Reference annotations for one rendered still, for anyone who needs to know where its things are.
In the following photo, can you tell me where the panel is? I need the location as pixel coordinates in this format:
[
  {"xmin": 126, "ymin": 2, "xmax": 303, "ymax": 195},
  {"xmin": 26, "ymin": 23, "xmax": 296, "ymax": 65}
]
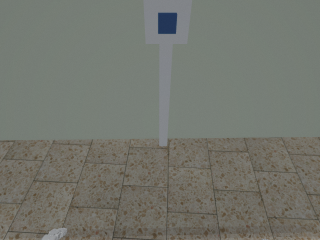
[{"xmin": 143, "ymin": 0, "xmax": 192, "ymax": 146}]

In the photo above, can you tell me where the button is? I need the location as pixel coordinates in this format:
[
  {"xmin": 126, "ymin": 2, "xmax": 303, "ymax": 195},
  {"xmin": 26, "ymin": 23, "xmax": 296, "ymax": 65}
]
[{"xmin": 158, "ymin": 12, "xmax": 177, "ymax": 34}]

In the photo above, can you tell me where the left robot hand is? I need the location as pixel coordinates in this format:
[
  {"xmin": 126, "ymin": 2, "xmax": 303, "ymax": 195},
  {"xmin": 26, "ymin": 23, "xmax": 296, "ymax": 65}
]
[{"xmin": 41, "ymin": 228, "xmax": 68, "ymax": 240}]

